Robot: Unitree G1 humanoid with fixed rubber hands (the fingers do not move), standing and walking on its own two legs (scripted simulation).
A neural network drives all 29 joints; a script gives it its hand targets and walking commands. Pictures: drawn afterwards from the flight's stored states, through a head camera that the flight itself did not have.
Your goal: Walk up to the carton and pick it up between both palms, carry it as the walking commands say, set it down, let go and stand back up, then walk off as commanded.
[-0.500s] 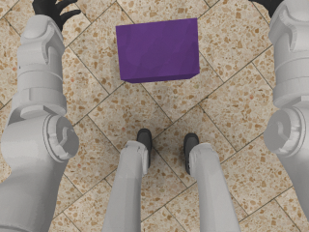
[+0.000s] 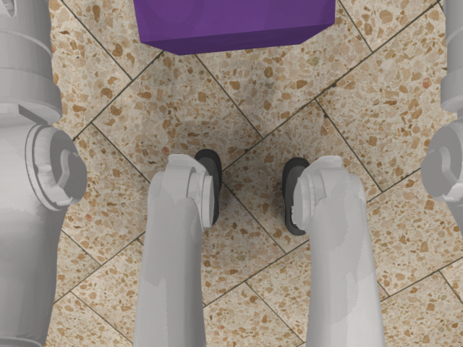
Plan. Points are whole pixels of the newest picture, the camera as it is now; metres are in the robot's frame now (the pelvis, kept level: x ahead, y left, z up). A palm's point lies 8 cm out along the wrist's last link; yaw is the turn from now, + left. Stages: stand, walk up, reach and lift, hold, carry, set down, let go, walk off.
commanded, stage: reach and lift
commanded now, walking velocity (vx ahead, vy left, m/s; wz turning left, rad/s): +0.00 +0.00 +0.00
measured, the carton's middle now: out of the picture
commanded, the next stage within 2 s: none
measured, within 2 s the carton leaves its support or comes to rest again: neither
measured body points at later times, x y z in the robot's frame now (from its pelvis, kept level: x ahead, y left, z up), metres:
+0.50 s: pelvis -0.01 +0.00 -0.11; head +0.38 +0.01 +0.10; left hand +0.58 +0.24 -0.28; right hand +0.60 -0.17 -0.28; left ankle +0.12 +0.12 -0.45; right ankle +0.10 -0.12 -0.45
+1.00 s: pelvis +0.00 +0.00 -0.12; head +0.39 +0.01 +0.09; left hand +0.58 +0.23 -0.30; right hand +0.60 -0.17 -0.30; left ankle +0.12 +0.11 -0.45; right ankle +0.10 -0.12 -0.45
